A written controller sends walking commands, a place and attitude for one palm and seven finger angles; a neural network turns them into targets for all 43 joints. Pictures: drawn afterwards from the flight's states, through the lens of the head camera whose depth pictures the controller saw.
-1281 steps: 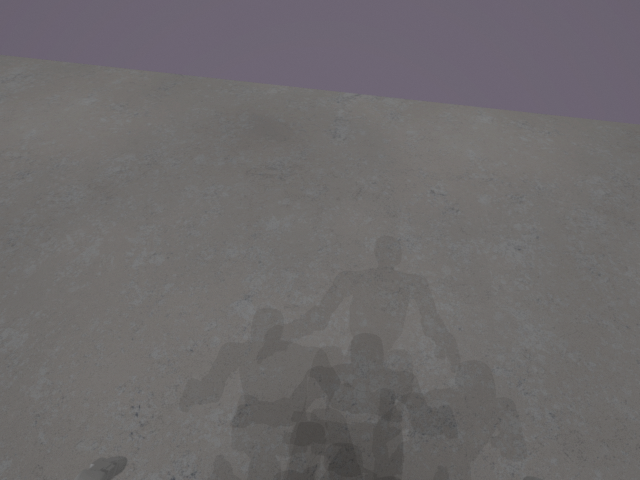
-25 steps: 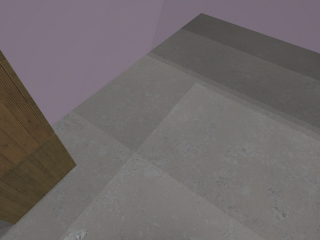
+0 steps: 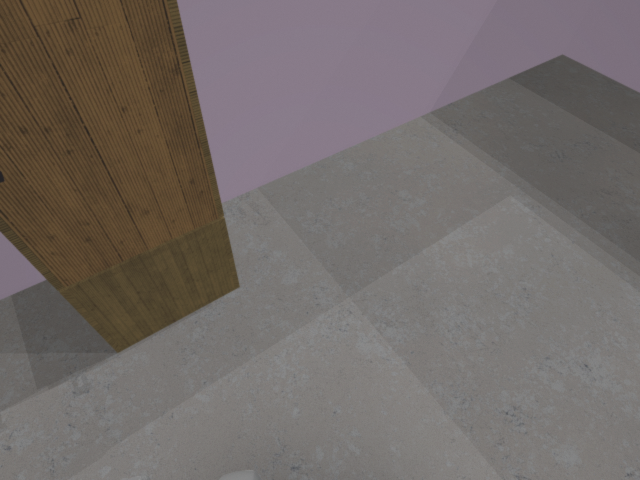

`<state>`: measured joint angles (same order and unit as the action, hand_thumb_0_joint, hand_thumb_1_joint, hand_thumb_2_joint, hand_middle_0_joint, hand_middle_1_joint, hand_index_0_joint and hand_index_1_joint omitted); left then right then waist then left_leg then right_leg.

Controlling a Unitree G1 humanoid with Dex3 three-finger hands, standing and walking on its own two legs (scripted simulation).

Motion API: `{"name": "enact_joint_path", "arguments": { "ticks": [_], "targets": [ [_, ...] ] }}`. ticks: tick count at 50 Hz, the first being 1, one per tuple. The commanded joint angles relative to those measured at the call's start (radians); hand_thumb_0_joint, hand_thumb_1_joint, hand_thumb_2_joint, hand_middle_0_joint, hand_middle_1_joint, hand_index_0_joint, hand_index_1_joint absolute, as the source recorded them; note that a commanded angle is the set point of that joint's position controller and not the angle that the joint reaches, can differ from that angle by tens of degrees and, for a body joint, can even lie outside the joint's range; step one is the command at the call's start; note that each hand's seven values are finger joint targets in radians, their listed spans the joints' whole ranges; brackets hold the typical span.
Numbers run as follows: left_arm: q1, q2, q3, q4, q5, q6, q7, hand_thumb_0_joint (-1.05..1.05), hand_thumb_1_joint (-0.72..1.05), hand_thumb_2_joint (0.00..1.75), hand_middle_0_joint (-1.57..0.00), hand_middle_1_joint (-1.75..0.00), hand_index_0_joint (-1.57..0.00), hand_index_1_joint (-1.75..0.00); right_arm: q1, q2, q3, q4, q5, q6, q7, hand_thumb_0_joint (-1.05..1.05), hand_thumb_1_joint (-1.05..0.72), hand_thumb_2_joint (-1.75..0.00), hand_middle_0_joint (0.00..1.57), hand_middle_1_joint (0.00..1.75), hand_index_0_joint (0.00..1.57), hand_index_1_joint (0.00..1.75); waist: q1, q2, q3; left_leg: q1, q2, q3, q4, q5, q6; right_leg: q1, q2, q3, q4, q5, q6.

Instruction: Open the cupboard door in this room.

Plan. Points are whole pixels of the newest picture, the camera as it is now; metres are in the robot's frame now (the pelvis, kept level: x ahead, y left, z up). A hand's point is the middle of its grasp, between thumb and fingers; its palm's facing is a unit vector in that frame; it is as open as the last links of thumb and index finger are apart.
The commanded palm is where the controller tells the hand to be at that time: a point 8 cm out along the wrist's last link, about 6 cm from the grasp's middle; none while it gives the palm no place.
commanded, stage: turn to face it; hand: left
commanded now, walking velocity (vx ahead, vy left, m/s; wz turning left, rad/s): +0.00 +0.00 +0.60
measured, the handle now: out of the picture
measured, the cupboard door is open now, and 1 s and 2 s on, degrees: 0 0 0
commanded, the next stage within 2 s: take the last steps up to it in 1.04 s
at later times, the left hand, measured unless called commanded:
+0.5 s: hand out of the picture -0.01 +0.17 -0.13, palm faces +0.31 -0.90 -0.30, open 7.4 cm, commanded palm none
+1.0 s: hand out of the picture -0.13 +0.19 -0.15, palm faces +0.56 -0.79 -0.26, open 7.4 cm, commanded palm none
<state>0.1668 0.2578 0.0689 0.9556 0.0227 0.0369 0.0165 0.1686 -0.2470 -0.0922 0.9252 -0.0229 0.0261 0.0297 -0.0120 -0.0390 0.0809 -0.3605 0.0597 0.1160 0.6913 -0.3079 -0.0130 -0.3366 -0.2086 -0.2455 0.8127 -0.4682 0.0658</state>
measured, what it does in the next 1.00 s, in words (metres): steps on the spot, turning left: right foot, then left foot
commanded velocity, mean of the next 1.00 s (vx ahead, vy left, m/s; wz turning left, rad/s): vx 0.00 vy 0.00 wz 0.48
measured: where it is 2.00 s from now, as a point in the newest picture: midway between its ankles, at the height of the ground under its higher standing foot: outside the picture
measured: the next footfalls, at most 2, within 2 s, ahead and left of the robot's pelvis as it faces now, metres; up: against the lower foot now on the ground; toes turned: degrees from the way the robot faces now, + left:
right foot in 0.38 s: +0.05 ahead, -0.14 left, +0.00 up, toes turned +11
left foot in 0.78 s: -0.08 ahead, +0.10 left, +0.00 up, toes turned +35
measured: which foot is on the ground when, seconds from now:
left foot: down 0.00-0.38, up 0.40-0.76, down 0.78-1.00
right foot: up 0.00-0.36, down 0.38-0.80, up 0.82-1.00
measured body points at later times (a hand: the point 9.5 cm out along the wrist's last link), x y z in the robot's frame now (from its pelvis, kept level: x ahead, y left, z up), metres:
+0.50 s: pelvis -0.02 -0.05 +0.02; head +0.02 -0.07 +0.47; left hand -0.03 +0.22 -0.10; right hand +0.14 -0.27 -0.14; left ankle -0.03 +0.09 -0.64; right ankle +0.01 -0.15 -0.72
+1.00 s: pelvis -0.05 -0.02 +0.02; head -0.02 +0.02 +0.47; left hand -0.16 +0.24 -0.13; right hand +0.18 -0.17 -0.11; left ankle -0.11 +0.07 -0.72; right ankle +0.02 -0.16 -0.65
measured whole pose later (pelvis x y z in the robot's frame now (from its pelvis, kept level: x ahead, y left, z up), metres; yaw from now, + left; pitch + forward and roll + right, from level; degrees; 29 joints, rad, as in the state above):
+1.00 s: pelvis -0.05 -0.02 +0.02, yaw +33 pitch +0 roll -1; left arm 0.19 0.27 0.06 0.98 0.02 0.05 0.01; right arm 0.12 -0.20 -0.04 0.94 -0.02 0.02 0.01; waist 0.02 -0.03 0.09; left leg -0.22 0.01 0.03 0.48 -0.26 0.02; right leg -0.45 -0.10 -0.05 1.03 -0.45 0.08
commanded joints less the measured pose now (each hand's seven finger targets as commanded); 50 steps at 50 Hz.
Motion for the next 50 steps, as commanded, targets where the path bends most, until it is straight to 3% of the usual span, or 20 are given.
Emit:
{"name": "enact_joint_path", "arguments": {
  "ticks": [1, 3, 5, 9, 14, 17, 18, 19, 20, 23, 25, 33, 36, 38, 39, 40, 41, 42, 45, 50],
  "targets": [
    [-0.107, 0.053, 0.015, -0.135, -0.008, -0.008, 0.005, 0.0, 0.9, 0.9, -0.2, -0.3, -0.2, -0.3, 0.162, -0.237, -0.042, -0.026, -0.002, -0.015, -0.033, 0.0, -0.9, -0.9, 0.2, 0.3, 0.2, 0.3, -0.076, 0.324, -0.152, 0.236, 0.331, -0.487, -0.356, 0.389, 0.196, -0.304, 0.075, 0.225, 0.395, -0.105, 0.014],
    [-0.052, 0.073, 0.023, -0.101, -0.005, -0.009, -0.008, 0.0, 0.9, 0.9, -0.2, -0.3, -0.2, -0.3, 0.027, -0.182, -0.018, -0.068, -0.004, -0.017, -0.035, 0.0, -0.9, -0.9, 0.2, 0.3, 0.2, 0.3, -0.013, 0.23, -0.11, 0.162, 0.216, -0.355, -0.357, 0.296, 0.151, -0.253, 0.083, 0.234, 0.377, 0.042, 0.015],
    [-0.01, 0.077, 0.021, -0.083, -0.006, -0.007, -0.012, 0.0, 0.9, 0.9, -0.2, -0.3, -0.2, -0.3, 0.003, -0.178, -0.015, -0.085, -0.001, -0.021, -0.034, 0.0, -0.9, -0.9, 0.2, 0.3, 0.2, 0.3, -0.004, 0.196, -0.139, 0.165, 0.187, -0.32, -0.367, 0.274, 0.15, -0.207, 0.096, 0.235, 0.327, 0.071, 0.019],
    [-0.025, 0.085, 0.014, -0.096, -0.008, -0.003, -0.006, 0.0, 0.9, 0.9, -0.2, -0.3, -0.2, -0.3, 0.018, -0.196, -0.021, -0.087, 0.001, -0.01, -0.029, 0.0, -0.9, -0.9, 0.2, 0.3, 0.2, 0.3, -0.023, 0.161, -0.117, 0.162, 0.186, -0.387, -0.391, 0.167, 0.172, -0.181, 0.12, 0.238, 0.203, 0.052, 0.022],
    [0.012, 0.07, 0.007, -0.11, -0.016, -0.012, -0.001, 0.0, 0.9, 0.9, -0.2, -0.3, -0.2, -0.3, -0.008, -0.211, -0.036, -0.097, -0.003, 0.006, -0.022, 0.0, -0.9, -0.9, 0.2, 0.3, 0.2, 0.3, -0.016, 0.212, -0.136, 0.122, 0.155, -0.459, -0.349, 0.197, 0.173, -0.039, 0.171, 0.219, -0.047, 0.019, 0.007],
    [0.14, 0.085, 0.015, -0.084, -0.018, -0.025, 0.003, 0.0, 0.9, 0.9, -0.2, -0.3, -0.2, -0.3, -0.055, -0.187, -0.039, -0.116, 0.004, 0.015, -0.019, 0.0, -0.9, -0.9, 0.2, 0.3, 0.2, 0.3, 0.045, 0.172, -0.154, -0.036, 0.081, -0.443, -0.256, 0.121, 0.114, 0.213, 0.176, 0.203, -0.358, 0.182, -0.008],
    [0.17, 0.15, 0.028, -0.087, -0.004, -0.034, 0.01, 0.0, 0.9, 0.9, -0.2, -0.3, -0.2, -0.3, -0.045, -0.128, -0.033, -0.129, 0.011, 0.02, -0.015, 0.0, -0.9, -0.9, 0.2, 0.3, 0.2, 0.3, 0.059, -0.019, -0.143, -0.201, -0.025, -0.348, -0.072, -0.025, 0.041, 0.323, 0.014, 0.37, -0.537, 0.083, -0.062],
    [0.138, 0.235, 0.036, -0.115, 0.008, -0.039, 0.017, 0.0, 0.9, 0.9, -0.2, -0.3, -0.2, -0.3, -0.056, -0.08, -0.02, -0.154, 0.012, 0.017, -0.009, 0.0, -0.9, -0.9, 0.2, 0.3, 0.2, 0.3, 0.064, -0.269, -0.099, -0.324, -0.15, -0.168, 0.181, -0.231, -0.036, 0.286, -0.248, 0.65, -0.621, 0.095, -0.175],
    [0.093, 0.208, 0.038, -0.132, -0.005, -0.042, 0.022, 0.0, 0.9, 0.9, -0.2, -0.3, -0.2, -0.3, -0.083, -0.132, -0.03, -0.148, -0.002, 0.019, -0.01, 0.0, -0.9, -0.9, 0.2, 0.3, 0.2, 0.3, 0.054, -0.22, -0.076, -0.277, -0.082, -0.218, 0.336, -0.237, -0.017, 0.153, -0.274, 0.607, -0.608, 0.17, -0.207],
    [-0.036, 0.118, 0.011, -0.154, -0.005, -0.049, 0.017, 0.0, 0.9, 0.9, -0.2, -0.3, -0.2, -0.3, -0.017, -0.106, -0.031, -0.078, -0.002, 0.038, 0.005, 0.0, -0.9, -0.9, 0.2, 0.3, 0.2, 0.3, -0.025, -0.114, -0.03, -0.22, -0.043, -0.173, 0.549, -0.074, -0.036, 0.079, -0.118, 0.339, -0.516, 0.342, -0.171],
    [-0.018, 0.11, 0.01, -0.15, -0.001, -0.053, 0.019, 0.0, 0.9, 0.9, -0.2, -0.3, -0.2, -0.3, -0.002, -0.083, -0.023, -0.066, 0.001, 0.04, 0.008, 0.0, -0.9, -0.9, 0.2, 0.3, 0.2, 0.3, -0.019, -0.139, -0.054, -0.208, -0.035, -0.14, 0.533, -0.052, -0.053, 0.126, -0.102, 0.257, -0.49, 0.44, -0.16],
    [0.146, 0.175, 0.029, -0.078, 0.007, -0.046, 0.014, 0.0, 0.9, 0.9, -0.2, -0.3, -0.2, -0.3, -0.123, -0.044, 0.012, -0.078, 0.012, 0.021, 0.001, 0.0, -0.9, -0.9, 0.2, 0.3, 0.2, 0.3, 0.077, -0.169, -0.117, -0.108, -0.034, -0.038, 0.121, -0.158, -0.057, 0.318, -0.158, 0.197, -0.403, 0.712, -0.2],
    [0.129, 0.19, 0.037, -0.062, 0.005, -0.041, 0.013, 0.0, 0.9, 0.9, -0.2, -0.3, -0.2, -0.3, -0.06, -0.049, 0.016, -0.06, 0.014, 0.007, -0.006, 0.0, -0.9, -0.9, 0.2, 0.3, 0.2, 0.3, 0.05, -0.178, -0.156, 0.019, -0.048, 0.005, -0.103, -0.066, -0.041, 0.323, -0.152, 0.15, -0.316, 0.765, -0.16],
    [0.11, 0.165, 0.035, -0.065, -0.009, -0.034, 0.008, 0.0, 0.9, 0.9, -0.2, -0.3, -0.2, -0.3, 0.013, -0.103, 0.004, -0.038, 0.009, -0.007, -0.009, 0.0, -0.9, -0.9, 0.2, 0.3, 0.2, 0.3, 0.001, -0.077, -0.186, 0.258, -0.005, -0.034, -0.317, 0.198, -0.009, 0.17, -0.104, 0.085, -0.161, 0.632, -0.076],
    [0.114, 0.11, 0.025, -0.088, -0.012, -0.029, 0.001, 0.0, 0.9, 0.9, -0.2, -0.3, -0.2, -0.3, 0.044, -0.197, -0.019, -0.043, 0.002, -0.015, -0.013, 0.0, -0.9, -0.9, 0.2, 0.3, 0.2, 0.3, -0.017, 0.177, -0.215, 0.436, 0.205, -0.293, -0.326, 0.488, 0.078, -0.078, 0.008, 0.045, 0.019, 0.264, -0.008],
    [0.05, 0.058, -0.001, -0.126, -0.007, -0.026, 0.001, 0.0, 0.9, 0.9, -0.2, -0.3, -0.2, -0.3, 0.117, -0.255, -0.03, -0.024, 0.006, -0.009, -0.018, 0.0, -0.9, -0.9, 0.2, 0.3, 0.2, 0.3, -0.06, 0.318, -0.189, 0.435, 0.362, -0.416, -0.318, 0.795, 0.198, -0.217, 0.07, 0.087, 0.167, -0.189, 0.015],
    [-0.014, 0.067, -0.002, -0.117, -0.005, -0.009, 0.013, 0.0, 0.9, 0.9, -0.2, -0.3, -0.2, -0.3, 0.138, -0.234, -0.026, 0.005, 0.005, -0.011, -0.032, 0.0, -0.9, -0.9, 0.2, 0.3, 0.2, 0.3, -0.076, 0.328, -0.181, 0.361, 0.339, -0.405, -0.323, 0.779, 0.216, -0.207, 0.067, 0.186, 0.246, -0.181, 0.01],
    [-0.025, 0.068, 0.004, -0.103, -0.012, -0.007, 0.01, 0.0, 0.9, 0.9, -0.2, -0.3, -0.2, -0.3, 0.087, -0.212, -0.021, -0.004, 0.002, -0.009, -0.041, 0.0, -0.9, -0.9, 0.2, 0.3, 0.2, 0.3, -0.053, 0.315, -0.143, 0.32, 0.299, -0.373, -0.321, 0.705, 0.217, -0.222, 0.07, 0.21, 0.294, -0.127, 0.007],
    [0.026, 0.064, 0.006, -0.052, -0.011, -0.01, -0.005, 0.0, 0.9, 0.9, -0.2, -0.3, -0.2, -0.3, -0.011, -0.155, 0.001, -0.029, 0.002, -0.018, -0.045, 0.0, -0.9, -0.9, 0.2, 0.3, 0.2, 0.3, 0.003, 0.208, -0.119, 0.278, 0.198, -0.257, -0.32, 0.639, 0.166, -0.185, 0.088, 0.21, 0.288, 0.011, 0.014],
    [0.007, 0.05, -0.006, -0.049, -0.012, -0.006, -0.003, 0.0, 0.9, 0.9, -0.2, -0.3, -0.2, -0.3, 0.021, -0.15, -0.001, -0.015, 0.002, -0.017, -0.042, 0.0, -0.9, -0.9, 0.2, 0.3, 0.2, 0.3, -0.011, 0.19, -0.109, 0.267, 0.19, -0.288, -0.345, 0.543, 0.179, -0.139, 0.118, 0.208, 0.141, 0.02, 0.019]
  ]
}}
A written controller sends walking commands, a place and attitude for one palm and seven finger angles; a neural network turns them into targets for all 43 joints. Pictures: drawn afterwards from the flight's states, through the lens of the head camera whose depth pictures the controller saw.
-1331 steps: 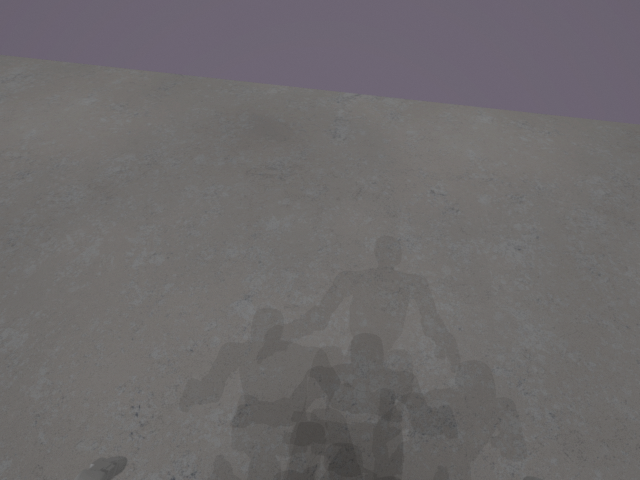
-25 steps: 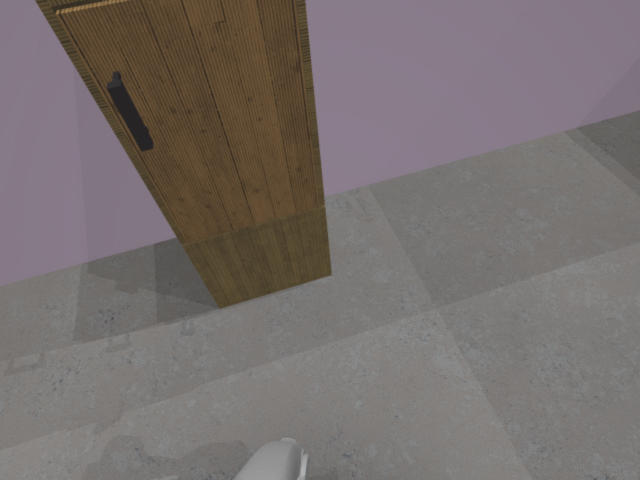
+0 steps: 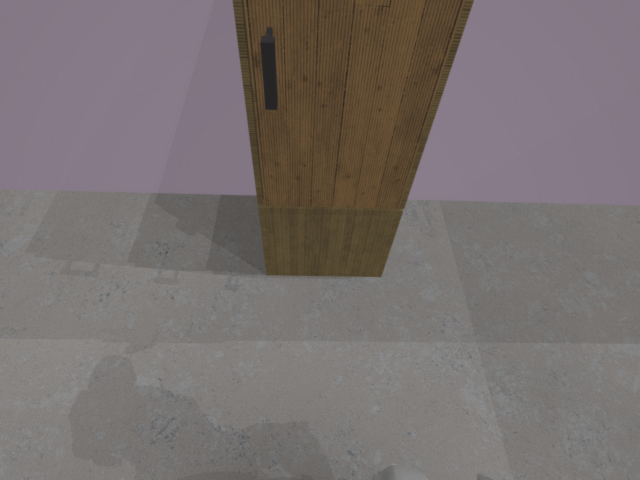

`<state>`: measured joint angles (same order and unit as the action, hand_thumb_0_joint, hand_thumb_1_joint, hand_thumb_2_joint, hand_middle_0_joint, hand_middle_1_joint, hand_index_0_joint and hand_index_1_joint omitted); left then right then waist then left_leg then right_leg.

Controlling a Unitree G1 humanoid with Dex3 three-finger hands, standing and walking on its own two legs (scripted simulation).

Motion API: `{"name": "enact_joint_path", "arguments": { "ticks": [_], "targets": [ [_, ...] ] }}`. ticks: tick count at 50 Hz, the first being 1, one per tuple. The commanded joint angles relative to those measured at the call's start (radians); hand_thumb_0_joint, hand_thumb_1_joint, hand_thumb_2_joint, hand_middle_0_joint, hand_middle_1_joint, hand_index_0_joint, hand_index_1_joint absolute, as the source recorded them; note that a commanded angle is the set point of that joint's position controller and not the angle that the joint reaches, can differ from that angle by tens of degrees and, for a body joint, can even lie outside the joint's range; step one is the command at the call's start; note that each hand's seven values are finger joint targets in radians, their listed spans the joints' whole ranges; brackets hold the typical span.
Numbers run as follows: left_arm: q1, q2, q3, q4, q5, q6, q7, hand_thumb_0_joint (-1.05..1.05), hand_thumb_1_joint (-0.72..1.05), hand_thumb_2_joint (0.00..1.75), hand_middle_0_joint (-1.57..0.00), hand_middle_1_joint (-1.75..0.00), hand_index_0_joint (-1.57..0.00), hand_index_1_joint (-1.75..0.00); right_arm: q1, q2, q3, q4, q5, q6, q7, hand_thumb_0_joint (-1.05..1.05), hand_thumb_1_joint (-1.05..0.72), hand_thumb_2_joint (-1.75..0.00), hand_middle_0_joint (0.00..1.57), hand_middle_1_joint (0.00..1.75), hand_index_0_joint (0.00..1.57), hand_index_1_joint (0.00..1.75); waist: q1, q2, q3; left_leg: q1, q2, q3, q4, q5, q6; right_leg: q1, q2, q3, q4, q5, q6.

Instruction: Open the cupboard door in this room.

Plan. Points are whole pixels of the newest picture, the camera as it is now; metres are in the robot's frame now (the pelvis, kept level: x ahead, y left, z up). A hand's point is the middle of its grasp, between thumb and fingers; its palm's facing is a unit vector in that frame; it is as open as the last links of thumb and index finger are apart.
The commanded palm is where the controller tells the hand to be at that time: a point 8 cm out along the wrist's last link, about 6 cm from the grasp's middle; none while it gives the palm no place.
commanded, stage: turn to face it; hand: left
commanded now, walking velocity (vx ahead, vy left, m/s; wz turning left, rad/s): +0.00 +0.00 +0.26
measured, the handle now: (270, 69) +0.79 +0.16 +0.07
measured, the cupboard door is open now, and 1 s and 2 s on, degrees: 0 0 0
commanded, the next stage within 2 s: take the last steps up to it in 0.04 s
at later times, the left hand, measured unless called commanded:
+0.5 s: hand out of the picture -0.03 +0.13 -0.16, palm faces +0.18 -0.97 -0.19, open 7.4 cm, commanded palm none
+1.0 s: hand (215, 401) +0.24 +0.18 -0.17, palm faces +0.06 -0.97 -0.22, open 7.4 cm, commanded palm none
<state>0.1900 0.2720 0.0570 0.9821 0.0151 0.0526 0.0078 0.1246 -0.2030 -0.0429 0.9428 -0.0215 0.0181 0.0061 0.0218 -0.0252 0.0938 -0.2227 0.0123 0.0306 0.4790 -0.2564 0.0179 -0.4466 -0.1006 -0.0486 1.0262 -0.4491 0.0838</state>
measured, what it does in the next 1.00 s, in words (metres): walks ahead: right foot, then left foot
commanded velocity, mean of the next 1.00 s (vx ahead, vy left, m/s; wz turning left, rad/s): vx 0.24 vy -0.07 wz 0.02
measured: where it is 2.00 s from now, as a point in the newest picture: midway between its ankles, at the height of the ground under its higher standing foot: (328, 464)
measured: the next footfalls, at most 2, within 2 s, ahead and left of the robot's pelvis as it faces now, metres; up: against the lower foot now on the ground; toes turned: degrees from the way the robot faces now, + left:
right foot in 0.18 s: +0.05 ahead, -0.13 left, +0.00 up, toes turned -2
left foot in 0.62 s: +0.10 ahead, +0.12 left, +0.00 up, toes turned +15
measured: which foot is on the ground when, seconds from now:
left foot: down 0.00-0.18, up 0.20-0.60, down 0.62-1.00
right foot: up 0.00-0.16, down 0.18-0.62, up 0.64-1.00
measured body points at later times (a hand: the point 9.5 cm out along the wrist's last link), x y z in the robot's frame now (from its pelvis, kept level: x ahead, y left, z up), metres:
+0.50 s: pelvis +0.03 -0.03 +0.01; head +0.04 -0.04 +0.46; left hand -0.04 +0.18 -0.14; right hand +0.08 -0.27 -0.15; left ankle +0.01 +0.12 -0.69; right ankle +0.01 -0.13 -0.74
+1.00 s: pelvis +0.17 -0.02 +0.00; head +0.21 -0.03 +0.44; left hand +0.23 +0.23 -0.15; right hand +0.12 -0.23 -0.16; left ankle +0.06 +0.11 -0.74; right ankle +0.28 -0.14 -0.71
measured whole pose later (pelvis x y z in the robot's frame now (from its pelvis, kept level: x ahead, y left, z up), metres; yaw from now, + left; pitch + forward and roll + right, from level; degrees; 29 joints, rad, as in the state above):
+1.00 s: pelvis +0.17 -0.02 +0.00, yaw +4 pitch +1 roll +2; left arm 0.16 0.20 0.06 1.03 0.02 -0.01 -0.03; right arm 0.40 -0.12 -0.05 1.12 -0.03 -0.05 -0.01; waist -0.04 -0.01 0.05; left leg -0.01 0.07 0.17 0.35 -0.33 -0.05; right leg -0.53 -0.12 -0.09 0.74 -0.21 0.02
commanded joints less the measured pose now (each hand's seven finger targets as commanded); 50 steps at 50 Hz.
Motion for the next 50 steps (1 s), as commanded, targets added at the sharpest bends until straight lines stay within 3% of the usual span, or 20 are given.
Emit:
{"name": "enact_joint_path", "arguments": {
  "ticks": [1, 5, 7, 8, 9, 10, 11, 13, 16, 25, 29, 30, 31, 32, 33, 35, 38, 44, 48, 50],
  "targets": [
    [-0.019, 0.032, 0.003, -0.079, -0.005, -0.022, 0.006, 0.0, 0.9, 0.9, -0.2, -0.3, -0.2, -0.3, 0.065, -0.198, -0.052, -0.031, 0.0, -0.007, -0.018, 0.0, -0.9, -0.9, 0.2, 0.3, 0.2, 0.3, -0.045, 0.174, -0.123, 0.126, 0.233, -0.207, -0.128, 0.478, 0.148, -0.009, 0.018, 0.005, -0.12, -0.006, 0.0],
    [0.027, 0.026, -0.001, -0.065, -0.01, -0.035, 0.01, 0.0, 0.9, 0.9, -0.2, -0.3, -0.2, -0.3, 0.037, -0.194, -0.056, -0.028, -0.002, 0.0, -0.016, 0.0, -0.9, -0.9, 0.2, 0.3, 0.2, 0.3, -0.027, 0.201, -0.13, 0.067, 0.214, -0.245, -0.095, 0.459, 0.135, 0.134, 0.054, -0.016, -0.348, 0.043, -0.015],
    [0.105, 0.034, -0.001, -0.034, -0.009, -0.049, 0.014, 0.0, 0.9, 0.9, -0.2, -0.3, -0.2, -0.3, 0.022, -0.174, -0.053, -0.023, 0.007, 0.0, -0.014, 0.0, -0.9, -0.9, 0.2, 0.3, 0.2, 0.3, 0.011, 0.147, -0.144, -0.017, 0.174, -0.224, -0.033, 0.338, 0.088, 0.294, 0.05, -0.029, -0.569, 0.231, -0.02],
    [0.141, 0.061, 0.001, -0.02, 0.0, -0.063, 0.017, 0.0, 0.9, 0.9, -0.2, -0.3, -0.2, -0.3, 0.036, -0.132, -0.045, -0.019, 0.013, -0.004, -0.01, 0.0, -0.9, -0.9, 0.2, 0.3, 0.2, 0.3, 0.022, 0.037, -0.171, -0.074, 0.109, -0.173, 0.048, 0.168, 0.035, 0.392, -0.014, 0.035, -0.682, 0.285, -0.033],
    [0.152, 0.137, 0.011, -0.014, 0.013, -0.077, 0.022, 0.0, 0.9, 0.9, -0.2, -0.3, -0.2, -0.3, 0.066, -0.06, -0.031, -0.028, 0.019, -0.007, -0.005, 0.0, -0.9, -0.9, 0.2, 0.3, 0.2, 0.3, 0.017, -0.196, -0.169, -0.235, -0.011, -0.064, 0.201, -0.13, -0.027, 0.481, -0.225, 0.279, -0.759, 0.297, -0.107],
    [0.143, 0.169, 0.014, -0.029, 0.007, -0.075, 0.016, 0.0, 0.9, 0.9, -0.2, -0.3, -0.2, -0.3, 0.029, -0.082, -0.035, -0.042, 0.011, 0.008, -0.006, 0.0, -0.9, -0.9, 0.2, 0.3, 0.2, 0.3, 0.039, -0.272, -0.11, -0.272, -0.029, -0.07, 0.353, -0.341, -0.039, 0.352, -0.329, 0.382, -0.838, 0.121, -0.202],
    [0.13, 0.146, 0.021, -0.032, 0.004, -0.078, 0.015, 0.0, 0.9, 0.9, -0.2, -0.3, -0.2, -0.3, 0.015, -0.111, -0.042, -0.036, 0.0, 0.019, -0.004, 0.0, -0.9, -0.9, 0.2, 0.3, 0.2, 0.3, 0.041, -0.293, -0.045, -0.296, 0.002, -0.11, 0.455, -0.306, -0.029, 0.26, -0.309, 0.426, -0.893, -0.069, -0.223],
    [0.076, 0.077, 0.007, -0.029, 0.003, -0.083, 0.012, 0.0, 0.9, 0.9, -0.2, -0.3, -0.2, -0.3, 0.049, -0.108, -0.046, 0.011, -0.004, 0.01, 0.008, 0.0, -0.9, -0.9, 0.2, 0.3, 0.2, 0.3, -0.005, -0.142, 0.016, -0.322, 0.026, -0.086, 0.565, -0.148, -0.027, 0.248, -0.223, 0.307, -0.896, -0.093, -0.202],
    [0.12, 0.03, -0.004, -0.002, 0.004, -0.106, 0.01, 0.0, 0.9, 0.9, -0.2, -0.3, -0.2, -0.3, 0.091, -0.07, -0.039, 0.048, -0.008, 0.0, 0.017, 0.0, -0.9, -0.9, 0.2, 0.3, 0.2, 0.3, -0.008, -0.109, -0.017, -0.298, 0.051, -0.034, 0.554, -0.052, -0.042, 0.288, -0.166, 0.162, -0.866, 0.057, -0.181],
    [0.271, 0.036, 0.009, 0.117, 0.015, -0.117, 0.007, 0.0, 0.9, 0.9, -0.2, -0.3, -0.2, -0.3, -0.001, -0.015, -0.021, 0.04, 0.0, -0.036, 0.016, 0.0, -0.9, -0.9, 0.2, 0.3, 0.2, 0.3, 0.043, -0.111, -0.019, -0.269, 0.073, 0.052, 0.225, -0.129, -0.038, 0.389, -0.203, 0.157, -0.84, 0.165, -0.257],
    [0.222, 0.011, 0.004, 0.139, 0.0, -0.105, 0.001, 0.0, 0.9, 0.9, -0.2, -0.3, -0.2, -0.3, 0.16, -0.015, -0.014, 0.102, 0.001, -0.061, 0.0, 0.0, -0.9, -0.9, 0.2, 0.3, 0.2, 0.3, -0.043, -0.044, -0.054, 0.114, 0.032, 0.123, -0.034, 0.027, -0.03, 0.182, -0.114, 0.049, -0.698, 0.116, -0.191],
    [0.221, -0.029, -0.005, 0.13, -0.001, -0.101, -0.002, 0.0, 0.9, 0.9, -0.2, -0.3, -0.2, -0.3, 0.25, -0.063, -0.025, 0.131, 0.001, -0.069, -0.01, 0.0, -0.9, -0.9, 0.2, 0.3, 0.2, 0.3, -0.084, 0.085, -0.069, 0.283, 0.11, 0.014, -0.09, -0.05, -0.007, 0.031, -0.064, 0.017, -0.557, 0.071, -0.157],
    [0.206, -0.083, -0.017, 0.103, -0.003, -0.1, -0.011, 0.0, 0.9, 0.9, -0.2, -0.3, -0.2, -0.3, 0.358, -0.152, -0.048, 0.156, -0.009, -0.07, -0.019, 0.0, -0.9, -0.9, 0.2, 0.3, 0.2, 0.3, -0.126, 0.287, -0.075, 0.368, 0.33, -0.289, -0.207, -0.234, 0.075, -0.149, 0.037, -0.089, -0.316, -0.021, -0.108],
    [0.142, -0.073, -0.016, 0.062, 0.006, -0.1, -0.013, 0.0, 0.9, 0.9, -0.2, -0.3, -0.2, -0.3, 0.428, -0.209, -0.061, 0.167, -0.012, -0.062, -0.023, 0.0, -0.9, -0.9, 0.2, 0.3, 0.2, 0.3, -0.152, 0.302, -0.056, 0.325, 0.45, -0.458, -0.318, -0.346, 0.147, -0.221, 0.067, -0.078, -0.12, -0.124, -0.104],
    [0.101, -0.059, -0.011, 0.057, 0.013, -0.087, -0.011, 0.0, 0.9, 0.9, -0.2, -0.3, -0.2, -0.3, 0.39, -0.199, -0.062, 0.167, -0.01, -0.056, -0.028, 0.0, -0.9, -0.9, 0.2, 0.3, 0.2, 0.3, -0.136, 0.301, -0.01, 0.22, 0.458, -0.456, -0.36, -0.426, 0.159, -0.24, 0.022, -0.013, 0.025, -0.094, -0.11],
    [0.106, -0.053, -0.003, 0.076, 0.015, -0.085, -0.025, 0.0, 0.9, 0.9, -0.2, -0.3, -0.2, -0.3, 0.274, -0.117, -0.043, 0.125, -0.006, -0.062, -0.029, 0.0, -0.9, -0.9, 0.2, 0.3, 0.2, 0.3, -0.08, 0.172, 0.063, 0.084, 0.392, -0.328, -0.375, -0.369, 0.142, -0.226, -0.026, 0.021, 0.093, 0.046, -0.106],
    [0.155, -0.084, -0.001, 0.089, 0.016, -0.076, -0.033, 0.0, 0.9, 0.9, -0.2, -0.3, -0.2, -0.3, 0.247, -0.073, -0.026, 0.114, -0.003, -0.084, -0.032, 0.0, -0.9, -0.9, 0.2, 0.3, 0.2, 0.3, -0.037, 0.127, 0.032, 0.071, 0.306, -0.121, -0.345, -0.087, 0.107, -0.175, -0.032, 0.007, 0.071, 0.178, -0.08],
    [0.026, -0.074, 0.005, 0.016, 0.006, -0.065, -0.037, 0.0, 0.9, 0.9, -0.2, -0.3, -0.2, -0.3, 0.295, -0.068, -0.03, 0.129, -0.004, -0.09, -0.031, 0.0, -0.9, -0.9, 0.2, 0.3, 0.2, 0.3, -0.04, 0.129, 0.052, 0.096, 0.296, -0.02, -0.317, 0.166, 0.126, -0.192, -0.047, -0.011, -0.11, 0.249, -0.053],
    [-0.031, -0.068, 0.006, -0.009, 0.004, -0.072, -0.039, 0.0, 0.9, 0.9, -0.2, -0.3, -0.2, -0.3, 0.276, -0.09, -0.046, 0.132, -0.012, -0.079, -0.029, 0.0, -0.9, -0.9, 0.2, 0.3, 0.2, 0.3, -0.048, 0.167, 0.041, 0.084, 0.292, 0.022, -0.235, 0.256, 0.105, -0.042, -0.007, -0.065, -0.335, 0.244, -0.069],
    [0.011, -0.05, 0.012, 0.003, 0.005, -0.08, -0.038, 0.0, 0.9, 0.9, -0.2, -0.3, -0.2, -0.3, 0.265, -0.099, -0.049, 0.138, -0.012, -0.072, -0.028, 0.0, -0.9, -0.9, 0.2, 0.3, 0.2, 0.3, -0.023, 0.145, 0.018, 0.046, 0.28, 0.026, -0.158, 0.279, 0.084, 0.1, 0.029, -0.092, -0.41, 0.258, -0.087]
  ]
}}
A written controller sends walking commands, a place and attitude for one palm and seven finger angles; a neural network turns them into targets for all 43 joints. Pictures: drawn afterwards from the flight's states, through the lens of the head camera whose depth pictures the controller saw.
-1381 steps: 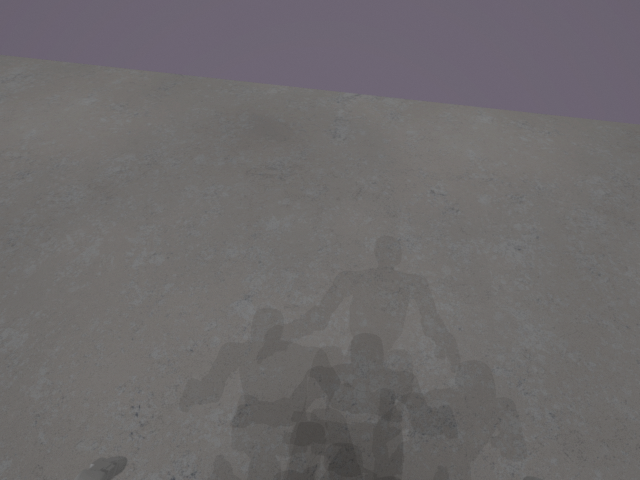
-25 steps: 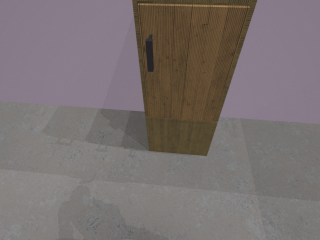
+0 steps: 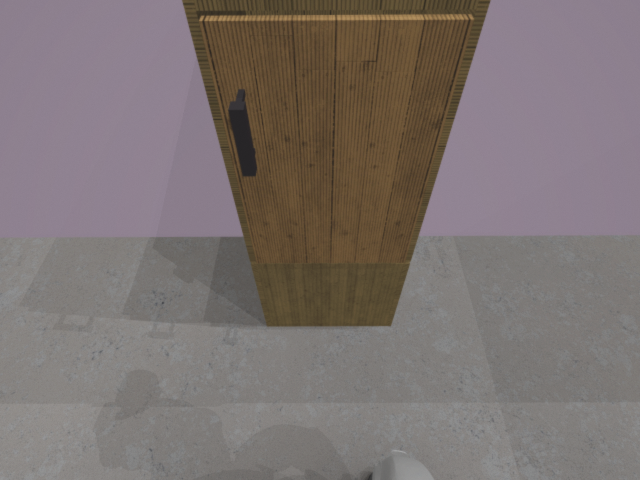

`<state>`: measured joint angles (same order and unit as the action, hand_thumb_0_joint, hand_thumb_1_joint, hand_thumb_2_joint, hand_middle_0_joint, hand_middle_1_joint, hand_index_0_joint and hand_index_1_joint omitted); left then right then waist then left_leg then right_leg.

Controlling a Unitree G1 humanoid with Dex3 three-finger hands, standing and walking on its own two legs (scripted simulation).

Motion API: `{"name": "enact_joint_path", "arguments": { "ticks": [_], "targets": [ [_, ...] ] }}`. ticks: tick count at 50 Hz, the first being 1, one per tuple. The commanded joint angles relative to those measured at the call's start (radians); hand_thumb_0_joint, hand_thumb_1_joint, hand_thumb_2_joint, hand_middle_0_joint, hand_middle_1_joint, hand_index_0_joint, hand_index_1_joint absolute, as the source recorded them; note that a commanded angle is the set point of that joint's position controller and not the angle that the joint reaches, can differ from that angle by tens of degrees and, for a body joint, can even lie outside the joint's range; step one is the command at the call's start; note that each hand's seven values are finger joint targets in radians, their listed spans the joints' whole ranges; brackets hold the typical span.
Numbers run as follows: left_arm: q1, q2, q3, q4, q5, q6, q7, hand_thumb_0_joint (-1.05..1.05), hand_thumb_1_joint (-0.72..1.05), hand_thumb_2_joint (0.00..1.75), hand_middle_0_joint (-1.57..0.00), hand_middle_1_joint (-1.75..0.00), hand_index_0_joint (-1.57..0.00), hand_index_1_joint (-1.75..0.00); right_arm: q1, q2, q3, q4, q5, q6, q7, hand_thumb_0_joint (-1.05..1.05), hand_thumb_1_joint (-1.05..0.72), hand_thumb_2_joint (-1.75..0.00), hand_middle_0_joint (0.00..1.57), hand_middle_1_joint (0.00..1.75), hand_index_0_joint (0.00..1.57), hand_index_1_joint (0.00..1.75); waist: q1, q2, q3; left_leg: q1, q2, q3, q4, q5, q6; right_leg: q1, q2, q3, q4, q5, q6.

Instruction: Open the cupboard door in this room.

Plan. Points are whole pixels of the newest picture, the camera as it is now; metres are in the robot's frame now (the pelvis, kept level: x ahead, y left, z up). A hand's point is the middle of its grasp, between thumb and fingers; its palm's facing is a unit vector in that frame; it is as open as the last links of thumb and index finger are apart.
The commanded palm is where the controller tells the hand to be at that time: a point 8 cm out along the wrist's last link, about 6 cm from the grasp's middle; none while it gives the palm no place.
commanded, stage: come to a stop and stand still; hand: left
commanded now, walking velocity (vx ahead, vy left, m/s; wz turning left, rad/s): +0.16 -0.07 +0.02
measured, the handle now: (245, 133) +0.63 +0.14 +0.07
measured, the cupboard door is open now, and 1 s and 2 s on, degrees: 0 0 0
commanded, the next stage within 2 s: look again from close up in 1.56 s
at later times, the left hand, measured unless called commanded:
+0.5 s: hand out of the picture +0.14 +0.17 -0.16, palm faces +0.06 -0.96 -0.26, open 7.3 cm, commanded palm none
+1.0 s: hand out of the picture +0.13 +0.18 -0.17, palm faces -0.02 -0.98 -0.21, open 7.4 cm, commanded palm none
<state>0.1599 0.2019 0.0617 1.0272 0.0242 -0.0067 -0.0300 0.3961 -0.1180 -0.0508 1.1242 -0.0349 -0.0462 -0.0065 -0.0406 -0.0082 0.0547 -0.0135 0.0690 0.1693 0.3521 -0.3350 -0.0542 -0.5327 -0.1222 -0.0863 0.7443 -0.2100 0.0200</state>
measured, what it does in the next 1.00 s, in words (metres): steps on the spot: right foot, then left foot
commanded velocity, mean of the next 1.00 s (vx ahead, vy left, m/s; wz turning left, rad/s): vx -0.09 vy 0.00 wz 0.00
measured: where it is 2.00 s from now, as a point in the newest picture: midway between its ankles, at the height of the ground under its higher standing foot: outside the picture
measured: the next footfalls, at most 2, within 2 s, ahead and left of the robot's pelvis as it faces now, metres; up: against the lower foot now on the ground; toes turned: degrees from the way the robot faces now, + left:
right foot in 0.06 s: +0.16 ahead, -0.13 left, +0.00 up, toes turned -8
left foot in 0.60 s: +0.13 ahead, +0.06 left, +0.00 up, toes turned +2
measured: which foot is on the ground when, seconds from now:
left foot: down 0.00-0.08, up 0.10-0.58, down 0.60-1.00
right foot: up 0.00-0.04, down 0.06-0.60, up 0.62-1.00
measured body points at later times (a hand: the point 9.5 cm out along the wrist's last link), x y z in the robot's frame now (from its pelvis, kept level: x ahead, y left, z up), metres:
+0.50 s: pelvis +0.10 -0.03 +0.00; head +0.16 -0.04 +0.45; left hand +0.14 +0.22 -0.14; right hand +0.23 -0.28 -0.15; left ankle +0.10 +0.10 -0.69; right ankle +0.12 -0.13 -0.74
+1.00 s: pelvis +0.09 -0.01 +0.01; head +0.12 +0.00 +0.46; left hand +0.13 +0.23 -0.15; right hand +0.10 -0.25 -0.14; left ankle +0.09 +0.11 -0.74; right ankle +0.04 -0.15 -0.71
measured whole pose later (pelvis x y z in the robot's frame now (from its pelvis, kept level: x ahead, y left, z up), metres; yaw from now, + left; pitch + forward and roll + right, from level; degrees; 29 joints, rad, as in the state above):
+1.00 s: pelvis +0.09 -0.01 +0.01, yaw -1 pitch +1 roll +0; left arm 0.18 0.22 0.03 1.08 0.01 0.04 0.00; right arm 0.22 -0.17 -0.05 1.08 -0.02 0.00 -0.03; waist -0.03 -0.02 0.06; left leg -0.23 0.04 0.08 0.42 -0.21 0.00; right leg -0.25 -0.05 -0.02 0.64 -0.41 0.04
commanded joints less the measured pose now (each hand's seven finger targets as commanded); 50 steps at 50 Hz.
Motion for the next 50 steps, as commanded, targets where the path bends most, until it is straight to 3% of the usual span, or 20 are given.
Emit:
{"name": "enact_joint_path", "arguments": {
  "ticks": [1, 2, 3, 4, 5, 7, 10, 16, 20, 25, 27, 28, 29, 30, 31, 33, 34, 38, 45, 50],
  "targets": [
    [0.143, 0.045, 0.013, -0.009, -0.002, -0.03, 0.002, 0.0, 0.9, 0.9, -0.2, -0.3, -0.2, -0.3, -0.016, -0.184, -0.04, -0.044, 0.006, -0.005, -0.014, 0.0, -0.9, -0.9, 0.2, 0.3, 0.2, 0.3, 0.089, 0.093, -0.007, -0.167, 0.185, -0.078, 0.094, 0.41, 0.128, 0.324, 0.075, -0.072, -0.206, 0.062, -0.031],
    [0.275, 0.102, 0.025, 0.035, 0.001, -0.045, 0.009, 0.0, 0.9, 0.9, -0.2, -0.3, -0.2, -0.3, -0.009, -0.167, -0.037, -0.041, 0.013, -0.007, -0.007, 0.0, -0.9, -0.9, 0.2, 0.3, 0.2, 0.3, 0.145, -0.01, -0.096, -0.242, 0.126, -0.039, 0.294, 0.383, 0.094, 0.53, 0.046, -0.025, -0.248, 0.101, -0.05],
    [0.39, 0.21, 0.051, 0.07, 0.007, -0.059, 0.024, 0.0, 0.9, 0.9, -0.2, -0.3, -0.2, -0.3, 0.034, -0.096, -0.021, -0.053, 0.026, -0.011, 0.002, 0.0, -0.9, -0.9, 0.2, 0.3, 0.2, 0.3, 0.173, -0.281, -0.227, -0.44, 0.004, 0.013, 0.611, 0.013, 0.058, 0.741, -0.204, 0.302, -0.314, 0.245, -0.13],
    [0.39, 0.251, 0.052, 0.072, -0.014, -0.06, 0.033, 0.0, 0.9, 0.9, -0.2, -0.3, -0.2, -0.3, 0.029, -0.102, -0.015, -0.081, 0.037, 0.006, -0.004, 0.0, -0.9, -0.9, 0.2, 0.3, 0.2, 0.3, 0.152, -0.331, -0.269, -0.478, -0.037, -0.098, 0.827, -0.291, 0.056, 0.693, -0.324, 0.457, -0.41, 0.363, -0.199],
    [0.287, 0.222, 0.045, 0.045, -0.013, -0.056, 0.04, 0.0, 0.9, 0.9, -0.2, -0.3, -0.2, -0.3, -0.027, -0.103, -0.019, -0.075, 0.034, 0.012, -0.006, 0.0, -0.9, -0.9, 0.2, 0.3, 0.2, 0.3, 0.143, -0.262, -0.21, -0.513, 0.0, -0.174, 0.91, -0.246, 0.06, 0.586, -0.307, 0.422, -0.436, 0.315, -0.223],
    [0.124, 0.13, 0.016, -0.002, -0.013, -0.053, 0.05, 0.0, 0.9, 0.9, -0.2, -0.3, -0.2, -0.3, -0.059, -0.092, -0.01, -0.06, 0.025, 0.015, -0.01, 0.0, -0.9, -0.9, 0.2, 0.3, 0.2, 0.3, 0.08, -0.063, -0.093, -0.495, 0.043, -0.192, 0.88, -0.106, 0.044, 0.434, -0.248, 0.261, -0.402, 0.506, -0.198],
    [0.035, 0.104, -0.002, -0.026, -0.004, -0.047, 0.065, 0.0, 0.9, 0.9, -0.2, -0.3, -0.2, -0.3, -0.002, -0.067, 0.006, -0.028, 0.03, 0.051, -0.014, 0.0, -0.9, -0.9, 0.2, 0.3, 0.2, 0.3, 0.023, -0.069, -0.12, -0.354, 0.028, -0.175, 0.655, -0.077, 0.014, 0.33, -0.201, 0.094, -0.372, 0.736, -0.164],
    [0.081, 0.138, 0.02, -0.043, -0.004, -0.012, 0.077, 0.0, 0.9, 0.9, -0.2, -0.3, -0.2, -0.3, -0.142, -0.137, -0.018, -0.103, 0.019, 0.098, -0.008, 0.0, -0.9, -0.9, 0.2, 0.3, 0.2, 0.3, 0.063, -0.126, -0.098, -0.469, -0.034, -0.185, 0.691, -0.062, -0.007, 0.408, -0.236, 0.141, -0.351, 0.821, -0.205],
    [0.055, 0.164, 0.026, -0.072, 0.003, 0.0, 0.08, 0.0, 0.9, 0.9, -0.2, -0.3, -0.2, -0.3, -0.214, -0.149, -0.022, -0.149, 0.02, 0.105, -0.003, 0.0, -0.9, -0.9, 0.2, 0.3, 0.2, 0.3, 0.059, -0.115, -0.081, -0.453, -0.034, -0.196, 0.665, -0.077, -0.009, 0.368, -0.247, 0.142, -0.353, 0.711, -0.218],
    [0.055, 0.19, 0.034, -0.083, 0.009, 0.009, 0.073, 0.0, 0.9, 0.9, -0.2, -0.3, -0.2, -0.3, -0.244, -0.143, -0.014, -0.183, 0.026, 0.086, -0.002, 0.0, -0.9, -0.9, 0.2, 0.3, 0.2, 0.3, 0.064, -0.145, -0.115, -0.346, -0.042, -0.159, 0.416, -0.074, 0.008, 0.388, -0.212, 0.146, -0.316, 0.604, -0.209],
    [0.052, 0.195, 0.031, -0.076, 0.003, 0.012, 0.069, 0.0, 0.9, 0.9, -0.2, -0.3, -0.2, -0.3, -0.201, -0.141, -0.01, -0.171, 0.025, 0.074, -0.004, 0.0, -0.9, -0.9, 0.2, 0.3, 0.2, 0.3, 0.042, -0.152, -0.146, -0.239, -0.053, -0.12, 0.211, 0.066, 0.011, 0.385, -0.163, 0.116, -0.261, 0.52, -0.159],
    [0.057, 0.182, 0.028, -0.071, -0.004, 0.015, 0.068, 0.0, 0.9, 0.9, -0.2, -0.3, -0.2, -0.3, -0.173, -0.152, -0.012, -0.16, 0.024, 0.064, -0.004, 0.0, -0.9, -0.9, 0.2, 0.3, 0.2, 0.3, 0.029, -0.129, -0.157, -0.133, -0.036, -0.118, 0.068, 0.203, 0.018, 0.34, -0.132, 0.099, -0.211, 0.431, -0.117],
    [0.09, 0.136, 0.017, -0.073, -0.007, 0.02, 0.065, 0.0, 0.9, 0.9, -0.2, -0.3, -0.2, -0.3, -0.169, -0.21, -0.02, -0.164, 0.02, 0.051, -0.005, 0.0, -0.9, -0.9, 0.2, 0.3, 0.2, 0.3, 0.034, 0.038, -0.183, -0.027, 0.096, -0.239, 0.018, 0.436, 0.054, 0.244, -0.048, 0.039, -0.111, 0.186, -0.055],
    [0.128, 0.083, 0.002, -0.082, -0.013, 0.023, 0.064, 0.0, 0.9, 0.9, -0.2, -0.3, -0.2, -0.3, -0.179, -0.277, -0.028, -0.182, 0.015, 0.048, -0.006, 0.0, -0.9, -0.9, 0.2, 0.3, 0.2, 0.3, 0.043, 0.251, -0.164, -0.022, 0.29, -0.419, 0.011, 0.776, 0.159, 0.14, 0.052, -0.007, -0.001, -0.234, 0.001],
    [0.105, 0.085, -0.006, -0.077, -0.012, 0.03, 0.069, 0.0, 0.9, 0.9, -0.2, -0.3, -0.2, -0.3, -0.196, -0.28, -0.029, -0.183, 0.016, 0.051, -0.021, 0.0, -0.9, -0.9, 0.2, 0.3, 0.2, 0.3, 0.024, 0.238, -0.151, -0.082, 0.327, -0.435, -0.01, 0.866, 0.227, 0.132, 0.085, 0.07, 0.147, -0.403, 0.014],
    [0.096, 0.102, 0.005, -0.049, -0.013, 0.039, 0.066, 0.0, 0.9, 0.9, -0.2, -0.3, -0.2, -0.3, -0.243, -0.243, -0.019, -0.182, 0.014, 0.047, -0.038, 0.0, -0.9, -0.9, 0.2, 0.3, 0.2, 0.3, 0.047, 0.228, -0.111, -0.12, 0.268, -0.373, -0.003, 0.802, 0.239, 0.107, 0.089, 0.154, 0.282, -0.338, 0.013],
    [0.112, 0.106, 0.007, -0.035, -0.012, 0.036, 0.058, 0.0, 0.9, 0.9, -0.2, -0.3, -0.2, -0.3, -0.262, -0.221, -0.012, -0.186, 0.015, 0.044, -0.039, 0.0, -0.9, -0.9, 0.2, 0.3, 0.2, 0.3, 0.059, 0.149, -0.104, -0.107, 0.252, -0.344, 0.007, 0.759, 0.239, 0.086, 0.088, 0.146, 0.307, -0.293, 0.015],
    [0.101, 0.097, 0.005, -0.016, -0.01, 0.039, 0.044, 0.0, 0.9, 0.9, -0.2, -0.3, -0.2, -0.3, -0.192, -0.214, -0.015, -0.143, 0.018, 0.037, -0.043, 0.0, -0.9, -0.9, 0.2, 0.3, 0.2, 0.3, 0.033, 0.122, -0.111, -0.033, 0.224, -0.306, -0.027, 0.653, 0.208, 0.056, 0.085, 0.137, 0.301, -0.225, 0.038],
    [0.023, 0.054, -0.015, -0.021, -0.012, 0.035, 0.036, 0.0, 0.9, 0.9, -0.2, -0.3, -0.2, -0.3, -0.11, -0.228, -0.033, -0.087, 0.01, 0.04, -0.04, 0.0, -0.9, -0.9, 0.2, 0.3, 0.2, 0.3, -0.008, 0.175, -0.1, 0.005, 0.224, -0.311, -0.019, 0.634, 0.21, 0.142, 0.071, 0.073, 0.008, -0.284, 0.03],
    [0.125, 0.065, -0.02, 0.042, -0.017, 0.014, 0.047, 0.0, 0.9, 0.9, -0.2, -0.3, -0.2, -0.3, -0.125, -0.199, -0.025, -0.058, 0.022, 0.038, -0.029, 0.0, -0.9, -0.9, 0.2, 0.3, 0.2, 0.3, 0.047, 0.156, -0.111, -0.15, 0.132, -0.267, 0.034, 0.417, 0.123, 0.418, 0.074, 0.033, -0.393, 0.006, 0.005]
  ]
}}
